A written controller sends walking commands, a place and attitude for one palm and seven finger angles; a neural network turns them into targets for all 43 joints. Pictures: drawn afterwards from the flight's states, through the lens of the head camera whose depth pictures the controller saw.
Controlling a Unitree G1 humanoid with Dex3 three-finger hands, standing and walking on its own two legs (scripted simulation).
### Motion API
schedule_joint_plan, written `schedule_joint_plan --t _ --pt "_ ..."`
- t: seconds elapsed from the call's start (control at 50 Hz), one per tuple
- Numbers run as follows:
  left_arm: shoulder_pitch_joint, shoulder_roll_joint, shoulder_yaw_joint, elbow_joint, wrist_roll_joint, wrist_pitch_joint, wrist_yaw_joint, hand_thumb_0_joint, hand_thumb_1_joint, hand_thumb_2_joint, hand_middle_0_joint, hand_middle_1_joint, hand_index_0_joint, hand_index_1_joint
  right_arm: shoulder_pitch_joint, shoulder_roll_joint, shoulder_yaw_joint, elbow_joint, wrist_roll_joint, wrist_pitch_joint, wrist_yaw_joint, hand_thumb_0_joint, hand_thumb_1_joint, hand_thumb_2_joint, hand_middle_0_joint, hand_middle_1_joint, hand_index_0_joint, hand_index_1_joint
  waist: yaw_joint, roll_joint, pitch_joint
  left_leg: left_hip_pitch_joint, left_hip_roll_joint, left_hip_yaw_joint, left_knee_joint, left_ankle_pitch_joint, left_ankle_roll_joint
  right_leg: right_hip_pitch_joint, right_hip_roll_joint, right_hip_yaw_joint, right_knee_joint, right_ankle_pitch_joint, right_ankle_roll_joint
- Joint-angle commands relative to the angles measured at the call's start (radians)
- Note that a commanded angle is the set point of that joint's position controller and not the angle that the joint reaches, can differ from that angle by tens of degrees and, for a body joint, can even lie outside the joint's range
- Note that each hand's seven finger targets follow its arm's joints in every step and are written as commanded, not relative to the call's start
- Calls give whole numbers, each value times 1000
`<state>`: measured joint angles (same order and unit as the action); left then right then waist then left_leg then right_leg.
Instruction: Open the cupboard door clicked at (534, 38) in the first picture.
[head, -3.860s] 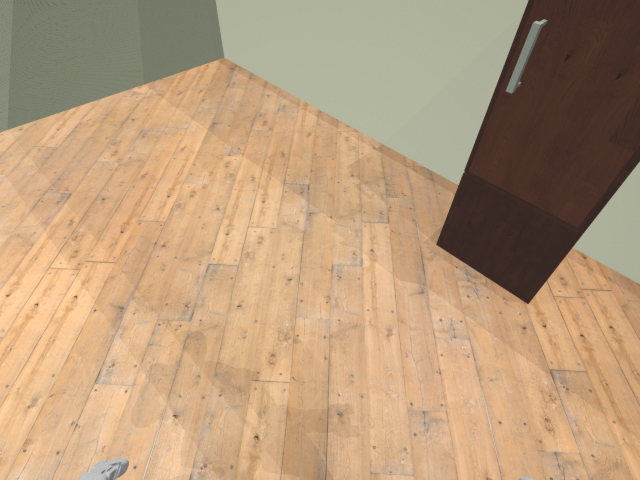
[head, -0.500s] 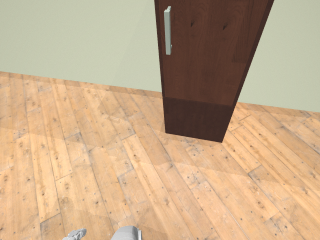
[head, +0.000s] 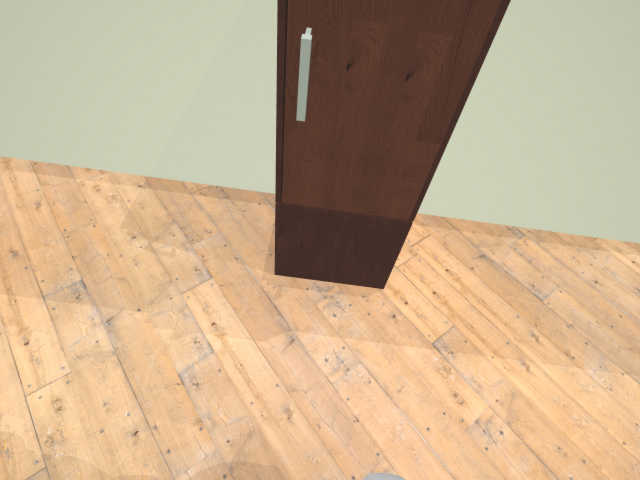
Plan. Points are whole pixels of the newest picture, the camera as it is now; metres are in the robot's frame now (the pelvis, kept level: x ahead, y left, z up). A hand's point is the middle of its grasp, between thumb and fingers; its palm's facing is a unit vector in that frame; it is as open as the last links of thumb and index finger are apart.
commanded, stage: take the last steps up to it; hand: left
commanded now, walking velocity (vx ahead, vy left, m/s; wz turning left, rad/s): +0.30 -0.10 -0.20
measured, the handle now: (304, 76) +0.83 +0.10 +0.06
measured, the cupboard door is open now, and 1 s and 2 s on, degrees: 0 0 0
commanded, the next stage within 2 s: come to a stop and stand still in 0.86 s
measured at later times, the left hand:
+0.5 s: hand (252, 472) +0.15 +0.09 -0.16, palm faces -0.01 -0.98 -0.22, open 7.2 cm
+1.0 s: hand (248, 441) +0.20 +0.11 -0.19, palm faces +0.01 -0.99 -0.13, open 7.4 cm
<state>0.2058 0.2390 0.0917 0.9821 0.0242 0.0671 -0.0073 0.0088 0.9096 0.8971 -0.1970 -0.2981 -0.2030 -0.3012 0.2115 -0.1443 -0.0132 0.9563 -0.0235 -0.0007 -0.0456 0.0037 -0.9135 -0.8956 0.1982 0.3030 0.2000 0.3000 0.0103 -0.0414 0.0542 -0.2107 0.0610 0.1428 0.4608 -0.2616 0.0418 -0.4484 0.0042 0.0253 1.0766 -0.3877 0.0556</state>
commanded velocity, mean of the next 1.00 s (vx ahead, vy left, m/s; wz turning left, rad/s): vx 0.22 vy -0.04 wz -0.02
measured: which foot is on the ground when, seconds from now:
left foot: down 0.00-0.36, up 0.38-0.82, down 0.84-1.00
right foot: up 0.00-0.34, down 0.36-0.84, up 0.86-1.00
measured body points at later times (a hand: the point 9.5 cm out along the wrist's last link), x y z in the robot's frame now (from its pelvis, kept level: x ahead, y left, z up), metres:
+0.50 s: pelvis +0.07 -0.09 +0.00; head +0.06 -0.10 +0.45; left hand +0.15 +0.15 -0.14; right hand -0.01 -0.31 -0.17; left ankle +0.05 +0.05 -0.68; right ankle +0.04 -0.18 -0.74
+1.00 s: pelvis +0.24 -0.05 -0.01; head +0.26 -0.04 +0.44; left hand +0.20 +0.16 -0.18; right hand +0.31 -0.29 -0.15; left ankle +0.29 +0.02 -0.74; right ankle +0.16 -0.18 -0.66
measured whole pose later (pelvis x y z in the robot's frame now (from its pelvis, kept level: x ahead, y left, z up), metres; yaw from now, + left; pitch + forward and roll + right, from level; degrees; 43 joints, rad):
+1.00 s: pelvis +0.24 -0.05 -0.01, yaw -5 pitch -2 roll +0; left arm 0.35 0.14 0.04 1.15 0.02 -0.01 0.01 0.01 0.91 0.90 -0.20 -0.30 -0.20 -0.30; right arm 0.15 -0.14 -0.04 1.02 -0.01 -0.07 -0.04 -0.02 -0.94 -0.90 0.20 0.30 0.20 0.30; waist 0.03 -0.04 0.08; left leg -0.28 0.02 0.20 0.51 -0.21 0.08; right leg -0.39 -0.08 -0.06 1.14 -0.40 0.01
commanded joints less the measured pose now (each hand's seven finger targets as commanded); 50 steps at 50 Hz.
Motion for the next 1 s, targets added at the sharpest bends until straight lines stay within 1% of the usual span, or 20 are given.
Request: schedule_joint_plan --t 0.0,0.12,0.22,0.28,0.3,0.32,0.34,0.36,0.4,0.46,0.48,0.62,0.7,0.74,0.78,0.8,0.82,0.84,0.9,0.98 --pt "-36 32 -5 -59 5 -30 -14 0 900 900 -200 -300 -200 -300 142 -193 -58 -1 -6 -28 1 0 -900 -900 200 300 200 300 -61 172 -79 228 264 -216 -200 212 87 -138 -46 -28 -22 7 7" --pt "-128 22 -15 -68 8 -38 -33 0 900 900 -200 -300 -200 -300 218 -209 -70 52 -12 -40 7 0 -900 -900 200 300 200 300 -95 172 -2 222 313 -240 -270 24 101 -138 -91 -55 -197 -5 -6" --pt "-124 4 -23 -54 3 -50 -38 0 900 900 -200 -300 -200 -300 189 -223 -74 79 -18 -35 18 0 -900 -900 200 300 200 300 -76 214 15 85 290 -186 -274 -110 73 36 -72 -115 -406 -19 -29" --pt "-22 -4 -20 -6 1 -67 -31 0 900 900 -200 -300 -200 -300 171 -210 -70 98 -14 -31 24 0 -900 -900 200 300 200 300 -20 186 -19 12 246 -121 -174 -110 35 232 -30 -169 -590 107 -40" --pt "41 14 -17 24 1 -77 -24 0 900 900 -200 -300 -200 -300 171 -190 -66 105 -10 -31 28 0 -900 -900 200 300 200 300 7 126 -44 -36 203 -84 -87 -118 5 347 -27 -161 -666 150 -51" --pt "133 71 -7 58 3 -91 -12 0 900 900 -200 -300 -200 -300 165 -150 -57 101 -1 -34 36 0 -900 -900 200 300 200 300 53 8 -87 -181 153 0 84 -137 -32 538 -129 -45 -728 83 -90" --pt "242 183 14 92 5 -102 2 0 900 900 -200 -300 -200 -300 121 -72 -32 60 6 -36 42 0 -900 -900 200 300 200 300 100 -282 -82 -439 36 86 373 -337 -75 649 -366 294 -846 -58 -187" --pt "280 198 14 100 -11 -95 13 0 900 900 -200 -300 -200 -300 36 -121 -40 24 -2 -28 42 0 -900 -900 200 300 200 300 121 -215 -45 -496 45 -35 522 -365 -60 562 -432 400 -914 -106 -242" --pt "174 138 3 86 -10 -103 19 0 900 900 -200 -300 -200 -300 36 -116 -53 48 -5 -20 49 0 -900 -900 200 300 200 300 69 -179 52 -497 84 -87 633 -213 -51 399 -377 323 -954 -219 -224" --pt "100 30 -31 73 -7 -121 23 0 900 900 -200 -300 -200 -300 116 -80 -54 93 -10 -12 54 0 -900 -900 200 300 200 300 -18 -51 94 -412 102 -80 620 -54 -71 286 -289 87 -934 65 -186" --pt "115 9 -32 74 -5 -128 23 0 900 900 -200 -300 -200 -300 127 -64 -54 95 -12 -9 54 0 -900 -900 200 300 200 300 -24 -45 97 -399 93 -70 606 -25 -77 278 -270 45 -927 150 -182" --pt "201 25 -44 116 -3 -155 28 0 900 900 -200 -300 -200 -300 -13 -65 -53 33 -1 -17 70 0 -900 -900 200 300 200 300 -8 -69 90 -445 88 -59 426 68 -78 383 -274 5 -896 447 -212" --pt "244 37 -44 144 0 -150 36 0 900 900 -200 -300 -200 -300 -101 -54 -41 5 4 -28 74 0 -900 -900 200 300 200 300 14 -67 87 -353 59 -31 267 54 -51 418 -280 -15 -838 596 -196" --pt "243 54 -39 150 2 -146 36 0 900 900 -200 -300 -200 -300 -67 -61 -42 13 4 -36 69 0 -900 -900 200 300 200 300 -9 -43 61 -241 19 -4 200 26 -30 412 -277 -31 -757 698 -190" --pt "231 54 -37 152 -6 -142 37 0 900 900 -200 -300 -200 -300 126 -97 -50 75 -5 -47 53 0 -900 -900 200 300 200 300 -93 -8 -44 31 -31 16 65 140 -12 373 -213 -100 -490 800 -142" --pt "267 23 -41 143 -15 -138 33 0 900 900 -200 -300 -200 -300 242 -175 -65 103 -15 -55 41 0 -900 -900 200 300 200 300 -124 129 -157 272 106 -137 39 301 38 209 -133 -142 -271 565 -94" --pt "301 -37 -55 124 -27 -135 24 0 900 900 -200 -300 -200 -300 314 -278 -86 116 -11 -54 31 0 -900 -900 200 300 200 300 -120 377 -239 438 372 -470 -36 463 155 -19 -9 -170 36 -129 -56" --pt "260 -9 -50 106 -19 -131 28 0 900 900 -200 -300 -200 -300 298 -272 -77 112 4 -42 25 0 -900 -900 200 300 200 300 -116 284 -238 372 414 -514 -123 390 206 -51 -24 -75 174 -232 -75" --pt "158 -39 -41 105 -5 -117 16 0 900 900 -200 -300 -200 -300 107 -142 -45 72 5 -57 20 0 -900 -900 200 300 200 300 -52 109 -11 43 305 -331 -215 243 138 -69 -120 -31 173 -31 -62" --pt "242 -98 -48 136 -4 -73 26 0 900 900 -200 -300 -200 -300 39 -76 -26 74 9 -66 11 0 -900 -900 200 300 200 300 19 111 -45 -70 223 -129 -216 490 93 88 -126 -37 -35 63 -27"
